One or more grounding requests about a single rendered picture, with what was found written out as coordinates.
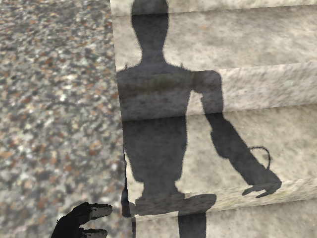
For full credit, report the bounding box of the robot left hand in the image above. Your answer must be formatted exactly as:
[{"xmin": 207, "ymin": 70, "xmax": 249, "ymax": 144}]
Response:
[{"xmin": 51, "ymin": 201, "xmax": 113, "ymax": 238}]

